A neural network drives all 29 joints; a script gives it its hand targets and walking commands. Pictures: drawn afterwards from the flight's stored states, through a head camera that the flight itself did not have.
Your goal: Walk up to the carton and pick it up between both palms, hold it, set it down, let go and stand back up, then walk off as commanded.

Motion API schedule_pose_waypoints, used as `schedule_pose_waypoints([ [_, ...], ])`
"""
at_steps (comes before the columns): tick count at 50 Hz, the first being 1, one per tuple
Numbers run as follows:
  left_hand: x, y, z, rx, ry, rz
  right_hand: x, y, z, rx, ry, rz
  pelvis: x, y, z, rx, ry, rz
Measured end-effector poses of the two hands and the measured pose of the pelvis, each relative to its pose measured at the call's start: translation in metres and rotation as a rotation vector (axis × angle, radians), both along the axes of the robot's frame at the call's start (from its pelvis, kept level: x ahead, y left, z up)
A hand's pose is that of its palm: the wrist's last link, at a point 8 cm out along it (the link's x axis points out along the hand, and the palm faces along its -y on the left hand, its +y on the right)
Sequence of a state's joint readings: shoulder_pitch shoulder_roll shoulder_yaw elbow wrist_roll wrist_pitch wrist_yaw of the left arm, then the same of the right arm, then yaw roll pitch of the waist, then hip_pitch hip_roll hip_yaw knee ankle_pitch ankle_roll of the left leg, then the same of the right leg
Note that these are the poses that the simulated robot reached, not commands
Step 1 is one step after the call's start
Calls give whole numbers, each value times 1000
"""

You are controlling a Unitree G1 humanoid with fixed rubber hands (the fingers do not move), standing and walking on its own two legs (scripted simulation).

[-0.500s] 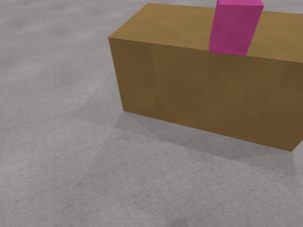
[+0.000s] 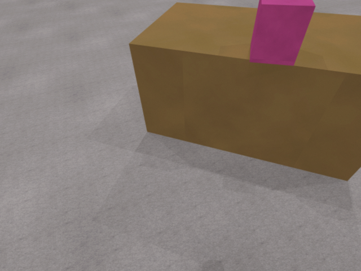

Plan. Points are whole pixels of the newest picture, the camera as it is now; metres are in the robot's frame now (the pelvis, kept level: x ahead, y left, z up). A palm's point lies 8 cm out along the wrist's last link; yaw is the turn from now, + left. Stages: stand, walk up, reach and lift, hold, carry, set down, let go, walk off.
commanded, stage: stand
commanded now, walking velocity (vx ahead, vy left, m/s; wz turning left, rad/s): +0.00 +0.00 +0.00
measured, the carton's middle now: (277, 27) +1.12 -0.44 +0.06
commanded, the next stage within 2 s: walk up in 0.68 s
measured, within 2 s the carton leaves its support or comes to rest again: neither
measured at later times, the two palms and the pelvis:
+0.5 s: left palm out of the picture +0.07 +0.30 -0.11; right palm out of the picture +0.07 -0.31 -0.12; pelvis +0.00 +0.00 +0.00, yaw +0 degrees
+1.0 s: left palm out of the picture +0.09 +0.30 -0.11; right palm out of the picture +0.06 -0.33 -0.11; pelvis +0.01 -0.01 -0.01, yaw -4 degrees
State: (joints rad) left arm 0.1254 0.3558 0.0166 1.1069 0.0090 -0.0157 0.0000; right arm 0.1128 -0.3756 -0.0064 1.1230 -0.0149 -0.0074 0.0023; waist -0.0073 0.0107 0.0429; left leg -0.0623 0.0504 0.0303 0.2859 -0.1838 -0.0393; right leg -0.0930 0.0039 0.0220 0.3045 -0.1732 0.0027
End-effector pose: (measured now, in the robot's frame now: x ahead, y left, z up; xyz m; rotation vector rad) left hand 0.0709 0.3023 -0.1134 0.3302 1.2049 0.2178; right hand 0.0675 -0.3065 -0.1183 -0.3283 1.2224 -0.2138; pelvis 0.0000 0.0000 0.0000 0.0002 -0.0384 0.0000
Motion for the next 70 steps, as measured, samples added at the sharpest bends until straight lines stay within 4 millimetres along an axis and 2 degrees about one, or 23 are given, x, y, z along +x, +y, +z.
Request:
schedule_pose_waypoints([
  [44,0,1,1,3,-2,4,2,-1,0,0,-5,3,0,0,0,0,0,1],
  [47,3,2,0,-8,11,-41,1,-8,2,-4,-51,-25,2,-2,-3,12,7,-32],
  [51,22,1,3,8,33,-111,-15,-37,7,-51,-97,-94,10,-12,-8,18,4,-82],
  [55,57,-12,9,21,9,-162,-34,-77,8,-94,-64,-157,27,-32,-13,18,-4,-126],
  [58,87,-27,8,50,-33,-201,-36,-110,-2,-113,-43,-188,45,-55,-26,15,-16,-151],
  [60,101,-37,3,70,-77,-201,-29,-126,-11,-115,-28,-188,54,-69,-36,-3,-31,-157],
  [62,108,-49,1,57,-87,-186,-14,-131,-11,-99,-39,-192,64,-75,-35,-13,-39,-177],
  [66,119,-71,1,24,-53,-191,26,-130,0,-70,-115,-181,89,-82,-25,-23,-36,-206],
  [70,146,-83,-5,-2,-37,-230,56,-124,9,-55,-136,-171,118,-85,-22,-33,-17,-232],
])
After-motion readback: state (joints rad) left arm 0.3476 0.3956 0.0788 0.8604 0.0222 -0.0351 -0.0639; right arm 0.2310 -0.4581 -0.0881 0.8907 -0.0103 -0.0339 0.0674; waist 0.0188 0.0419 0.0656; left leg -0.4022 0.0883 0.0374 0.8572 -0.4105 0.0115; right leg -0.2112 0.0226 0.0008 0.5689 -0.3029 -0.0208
